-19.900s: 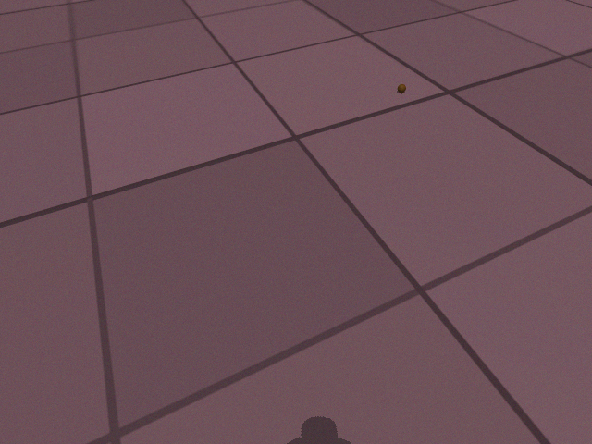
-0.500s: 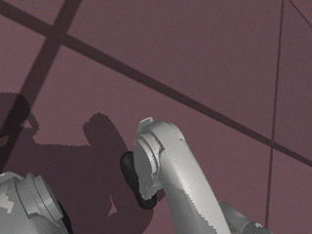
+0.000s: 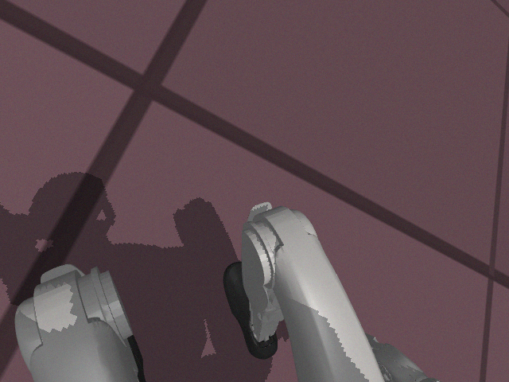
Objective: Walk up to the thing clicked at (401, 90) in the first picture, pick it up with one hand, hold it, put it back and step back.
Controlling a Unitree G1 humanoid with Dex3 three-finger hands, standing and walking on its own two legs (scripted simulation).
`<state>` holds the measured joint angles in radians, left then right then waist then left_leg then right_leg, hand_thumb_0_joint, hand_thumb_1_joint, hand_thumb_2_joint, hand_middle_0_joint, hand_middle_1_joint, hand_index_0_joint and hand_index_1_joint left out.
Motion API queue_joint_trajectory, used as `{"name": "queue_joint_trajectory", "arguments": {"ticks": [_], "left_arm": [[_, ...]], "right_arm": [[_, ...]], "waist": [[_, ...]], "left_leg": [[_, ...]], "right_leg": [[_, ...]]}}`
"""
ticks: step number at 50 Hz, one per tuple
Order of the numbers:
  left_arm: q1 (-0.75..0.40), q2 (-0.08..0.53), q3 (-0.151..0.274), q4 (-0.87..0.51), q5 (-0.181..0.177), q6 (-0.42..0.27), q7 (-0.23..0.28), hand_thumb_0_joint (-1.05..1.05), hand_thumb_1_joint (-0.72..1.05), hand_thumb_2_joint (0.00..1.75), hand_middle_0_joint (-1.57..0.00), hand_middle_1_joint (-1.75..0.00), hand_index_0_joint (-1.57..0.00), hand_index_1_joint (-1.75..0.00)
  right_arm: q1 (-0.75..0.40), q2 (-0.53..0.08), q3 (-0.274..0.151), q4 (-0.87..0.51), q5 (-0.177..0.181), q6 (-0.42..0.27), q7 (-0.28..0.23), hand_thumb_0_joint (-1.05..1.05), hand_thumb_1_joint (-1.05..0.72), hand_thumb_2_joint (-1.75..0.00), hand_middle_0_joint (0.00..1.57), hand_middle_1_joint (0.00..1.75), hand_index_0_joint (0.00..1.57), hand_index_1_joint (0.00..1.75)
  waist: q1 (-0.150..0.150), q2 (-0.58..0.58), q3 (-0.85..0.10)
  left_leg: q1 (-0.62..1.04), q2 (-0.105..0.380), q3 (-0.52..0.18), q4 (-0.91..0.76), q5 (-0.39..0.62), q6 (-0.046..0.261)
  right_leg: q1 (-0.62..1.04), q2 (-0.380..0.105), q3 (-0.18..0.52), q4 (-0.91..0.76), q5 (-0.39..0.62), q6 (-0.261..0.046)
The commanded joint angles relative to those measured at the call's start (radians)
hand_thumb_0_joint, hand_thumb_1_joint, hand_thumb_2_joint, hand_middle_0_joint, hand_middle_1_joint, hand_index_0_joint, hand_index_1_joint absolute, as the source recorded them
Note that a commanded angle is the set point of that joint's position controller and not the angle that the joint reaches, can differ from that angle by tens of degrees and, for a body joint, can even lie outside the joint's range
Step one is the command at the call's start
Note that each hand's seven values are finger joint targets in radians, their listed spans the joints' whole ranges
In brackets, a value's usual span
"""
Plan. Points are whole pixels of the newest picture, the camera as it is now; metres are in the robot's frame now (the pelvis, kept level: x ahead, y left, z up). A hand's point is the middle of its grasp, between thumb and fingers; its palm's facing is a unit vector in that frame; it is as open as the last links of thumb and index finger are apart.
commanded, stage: settle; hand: left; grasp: from above
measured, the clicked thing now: out of the picture +0.49 +0.34 -0.23
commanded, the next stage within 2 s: lift in 0.44 s
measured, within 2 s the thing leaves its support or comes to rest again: neither
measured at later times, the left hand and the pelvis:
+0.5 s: hand out of the picture +0.46 +0.33 -0.13, palm faces -0.43 -0.10 -0.90, open 7.4 cm; pelvis -0.01 -0.01 +0.01, yaw +4 degrees
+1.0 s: hand out of the picture +0.41 +0.35 -0.04, palm faces -0.45 -0.14 -0.88, open 7.4 cm; pelvis -0.01 +0.00 +0.07, yaw +8 degrees
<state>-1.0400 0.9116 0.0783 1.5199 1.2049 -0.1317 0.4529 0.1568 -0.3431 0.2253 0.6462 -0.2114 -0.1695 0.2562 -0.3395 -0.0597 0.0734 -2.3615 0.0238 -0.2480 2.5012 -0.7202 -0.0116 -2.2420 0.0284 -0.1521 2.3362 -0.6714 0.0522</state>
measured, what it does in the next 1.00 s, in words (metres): rises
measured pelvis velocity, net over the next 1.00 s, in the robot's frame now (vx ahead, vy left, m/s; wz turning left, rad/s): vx -0.01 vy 0.00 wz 0.14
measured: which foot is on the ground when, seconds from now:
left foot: down 0.00-1.00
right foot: down 0.00-1.00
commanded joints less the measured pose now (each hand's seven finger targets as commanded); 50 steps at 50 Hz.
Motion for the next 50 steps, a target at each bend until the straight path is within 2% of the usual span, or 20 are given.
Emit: {"name": "queue_joint_trajectory", "arguments": {"ticks": [1,5,7,8,9,10,17,23,25,26,27,28,29,35,40,41,44,46,47,50], "left_arm": [[-0.291,0.165,-0.011,-0.17,-0.008,0.006,-0.009,0.0,0.75,0.47,-0.94,-0.76,-1.05,-0.65],[-0.299,0.114,-0.028,-0.179,-0.014,0.013,-0.058,0.0,0.74,0.5,-0.94,-0.76,-1.05,-0.65],[-0.307,0.115,-0.027,-0.2,-0.016,0.008,-0.072,0.0,0.73,0.49,-0.94,-0.76,-1.04,-0.66],[-0.327,0.112,-0.027,-0.204,-0.018,0.007,-0.082,0.0,0.74,0.48,-0.94,-0.76,-1.04,-0.65],[-0.315,0.125,-0.023,-0.221,-0.012,0.006,-0.089,0.0,0.72,0.49,-0.94,-0.74,-1.04,-0.65],[-0.319,0.112,-0.027,-0.211,-0.011,0.007,-0.1,0.0,0.73,0.49,-0.95,-0.75,-1.04,-0.65],[-0.352,0.147,-0.002,-0.279,-0.002,-0.006,-0.129,0.0,0.73,0.48,-0.93,-0.76,-1.03,-0.65],[-0.371,0.128,-0.011,-0.319,-0.003,-0.008,-0.158,0.0,0.75,0.54,-0.95,-0.8,-1.05,-0.7],[-0.355,0.124,-0.018,-0.298,-0.004,-0.004,-0.17,0.0,0.77,0.58,-0.97,-0.79,-1.07,-0.7],[-0.374,0.119,-0.019,-0.321,-0.009,-0.005,-0.175,0.0,0.72,0.56,-0.96,-0.82,-1.06,-0.73],[-0.37,0.116,-0.025,-0.331,-0.008,-0.004,-0.181,0.0,0.69,0.53,-0.88,-0.75,-0.98,-0.65],[-0.354,0.131,-0.008,-0.33,-0.015,0.0,-0.184,0.0,0.67,0.49,-0.91,-0.8,-1.01,-0.7],[-0.341,0.11,-0.018,-0.338,-0.023,0.006,-0.194,0.0,0.66,0.47,-0.83,-0.77,-0.95,-0.64],[-0.304,0.099,-0.009,-0.409,-0.066,0.037,-0.251,0.0,0.67,0.49,-0.86,-0.82,-0.98,-0.7],[-0.231,0.085,-0.006,-0.503,-0.067,0.036,-0.3,0.0,0.65,0.47,-0.83,-0.83,-0.96,-0.69],[-0.211,0.046,-0.021,-0.501,-0.083,0.035,-0.311,0.0,0.65,0.49,-0.84,-0.83,-0.97,-0.7],[-0.196,0.048,-0.017,-0.59,-0.108,0.03,-0.332,0.0,0.67,0.49,-0.85,-0.84,-0.98,-0.71],[-0.174,0.038,-0.013,-0.64,-0.122,0.028,-0.34,0.0,0.66,0.48,-0.85,-0.82,-0.98,-0.69],[-0.182,0.007,-0.032,-0.682,-0.136,0.024,-0.346,0.0,0.65,0.5,-0.85,-0.82,-0.98,-0.7],[-0.127,0.003,-0.032,-0.735,-0.148,0.026,-0.359,0.0,0.67,0.48,-0.85,-0.82,-0.98,-0.69]], "right_arm": [[0.205,-0.291,-0.123,0.014,0.032,0.02,-0.015,0.0,-0.9,-0.9,0.2,0.3,0.2,0.3],[0.217,-0.277,-0.148,0.014,0.051,0.041,-0.025,0.0,-0.9,-0.9,0.2,0.3,0.2,0.3],[0.21,-0.263,-0.149,0.006,0.058,0.054,-0.032,0.0,-0.9,-0.9,0.2,0.3,0.2,0.3],[0.216,-0.268,-0.154,0.009,0.061,0.059,-0.038,0.0,-0.9,-0.9,0.2,0.3,0.2,0.3],[0.211,-0.258,-0.155,0.006,0.064,0.066,-0.042,0.0,-0.9,-0.9,0.2,0.3,0.2,0.3],[0.212,-0.261,-0.16,0.003,0.066,0.071,-0.047,0.0,-0.9,-0.9,0.2,0.3,0.2,0.3],[0.221,-0.235,-0.172,-0.008,0.074,0.113,-0.083,0.0,-0.9,-0.9,0.2,0.3,0.2,0.3],[0.235,-0.221,-0.185,-0.006,0.081,0.138,-0.108,0.0,-0.9,-0.9,0.2,0.3,0.2,0.3],[0.236,-0.221,-0.188,-0.002,0.083,0.146,-0.117,0.0,-0.9,-0.9,0.2,0.3,0.2,0.3],[0.242,-0.221,-0.19,0.001,0.084,0.148,-0.122,0.0,-0.92,-0.91,0.2,0.3,0.2,0.3],[0.24,-0.211,-0.19,0.0,0.087,0.153,-0.124,0.0,-0.88,-0.89,0.2,0.3,0.2,0.3],[0.245,-0.221,-0.196,0.001,0.091,0.156,-0.129,0.0,-0.92,-0.91,0.2,0.3,0.2,0.3],[0.244,-0.213,-0.2,-0.003,0.093,0.159,-0.131,0.0,-0.89,-0.89,0.2,0.3,0.2,0.3],[0.253,-0.206,-0.228,-0.009,0.115,0.186,-0.142,0.0,-0.91,-0.91,0.2,0.3,0.2,0.3],[0.248,-0.191,-0.251,-0.02,0.135,0.211,-0.153,0.0,-0.91,-0.9,0.2,0.3,0.2,0.3],[0.251,-0.188,-0.254,-0.019,0.138,0.213,-0.155,0.0,-0.91,-0.91,0.2,0.3,0.2,0.3],[0.248,-0.18,-0.27,-0.029,0.148,0.219,-0.166,0.0,-0.91,-0.9,0.2,0.3,0.2,0.3],[0.239,-0.182,-0.282,-0.035,0.154,0.22,-0.173,0.0,-0.91,-0.9,0.2,0.3,0.2,0.3],[0.237,-0.174,-0.281,-0.041,0.158,0.22,-0.176,0.0,-0.91,-0.9,0.2,0.3,0.2,0.3],[0.231,-0.166,-0.293,-0.046,0.174,0.222,-0.185,0.0,-0.9,-0.9,0.2,0.3,0.2,0.3]], "waist": [[-0.019,0.48,-0.699],[-0.013,0.427,-0.688],[0.003,0.429,-0.703],[-0.007,0.414,-0.682],[0.016,0.42,-0.715],[0.006,0.405,-0.705],[0.032,0.386,-0.775],[0.037,0.408,-0.813],[0.038,0.384,-0.788],[0.035,0.389,-0.79],[0.046,0.404,-0.824],[0.059,0.395,-0.816],[0.06,0.403,-0.839],[0.095,0.414,-0.868],[0.137,0.41,-0.906],[0.125,0.388,-0.888],[0.139,0.337,-0.887],[0.152,0.36,-0.893],[0.146,0.372,-0.911],[0.167,0.345,-0.946]], "left_leg": [[0.498,0.014,0.125,-0.281,0.224,0.019],[0.488,0.006,0.129,-0.295,0.202,0.024],[0.483,0.001,0.135,-0.312,0.188,0.025],[0.475,-0.002,0.133,-0.317,0.178,0.025],[0.489,-0.002,0.142,-0.317,0.188,0.024],[0.486,-0.006,0.141,-0.316,0.182,0.024],[0.474,-0.016,0.178,-0.32,0.21,0.031],[0.511,-0.018,0.182,-0.348,0.209,0.029],[0.504,-0.019,0.186,-0.35,0.198,0.031],[0.512,-0.021,0.189,-0.357,0.196,0.032],[0.519,-0.018,0.187,-0.365,0.204,0.031],[0.525,-0.024,0.191,-0.371,0.208,0.032],[0.552,-0.021,0.19,-0.381,0.219,0.03],[0.615,-0.024,0.197,-0.436,0.242,0.029],[0.663,-0.029,0.2,-0.487,0.249,0.029],[0.662,-0.029,0.199,-0.49,0.238,0.032],[0.662,-0.031,0.209,-0.519,0.196,0.041],[0.706,-0.03,0.193,-0.56,0.177,0.037],[0.725,-0.027,0.188,-0.58,0.175,0.038],[0.777,-0.022,0.175,-0.629,0.19,0.04]], "right_leg": [[0.336,0.051,-0.083,-0.2,0.255,-0.084],[0.31,0.041,-0.069,-0.213,0.233,-0.084],[0.323,0.039,-0.058,-0.219,0.217,-0.086],[0.303,0.035,-0.06,-0.225,0.205,-0.088],[0.325,0.037,-0.052,-0.221,0.211,-0.088],[0.308,0.033,-0.05,-0.226,0.201,-0.092],[0.381,0.029,-0.018,-0.261,0.208,-0.089],[0.383,0.023,-0.011,-0.269,0.202,-0.093],[0.371,0.022,-0.008,-0.282,0.191,-0.095],[0.37,0.019,-0.01,-0.291,0.195,-0.092],[0.39,0.021,-0.003,-0.281,0.2,-0.093],[0.375,0.016,-0.008,-0.289,0.206,-0.093],[0.385,0.016,-0.008,-0.29,0.214,-0.093],[0.396,0.009,0.003,-0.314,0.228,-0.099],[0.413,0.003,0.018,-0.341,0.219,-0.103],[0.412,0.002,0.021,-0.354,0.214,-0.101],[0.447,-0.001,0.037,-0.411,0.174,-0.098],[0.437,-0.006,0.037,-0.42,0.162,-0.099],[0.457,-0.004,0.037,-0.427,0.171,-0.096],[0.498,-0.004,0.042,-0.45,0.199,-0.088]]}}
